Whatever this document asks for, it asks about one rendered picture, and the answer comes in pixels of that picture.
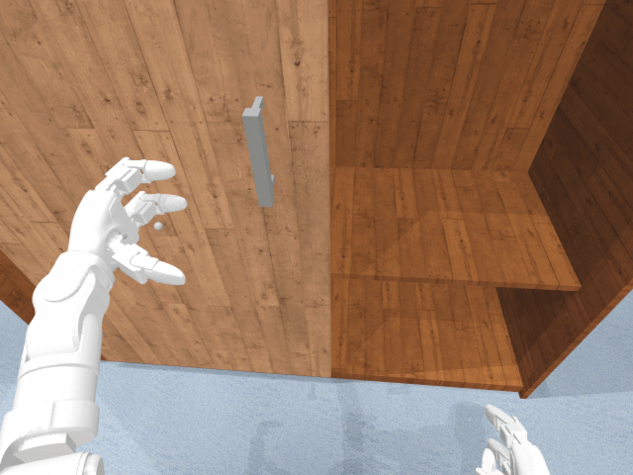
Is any robot left upper arm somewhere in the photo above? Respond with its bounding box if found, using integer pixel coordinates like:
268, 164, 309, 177
0, 451, 105, 475

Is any left robot forearm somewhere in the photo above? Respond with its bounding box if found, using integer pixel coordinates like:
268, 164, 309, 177
0, 251, 116, 472

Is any wardrobe door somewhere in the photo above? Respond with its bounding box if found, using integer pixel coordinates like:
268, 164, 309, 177
0, 0, 331, 378
0, 249, 36, 304

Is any handle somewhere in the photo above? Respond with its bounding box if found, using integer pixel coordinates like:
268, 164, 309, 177
242, 96, 275, 207

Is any left robot hand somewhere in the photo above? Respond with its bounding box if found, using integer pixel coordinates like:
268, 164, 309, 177
67, 157, 187, 285

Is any right robot hand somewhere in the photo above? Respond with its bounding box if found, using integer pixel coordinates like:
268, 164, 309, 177
476, 405, 550, 475

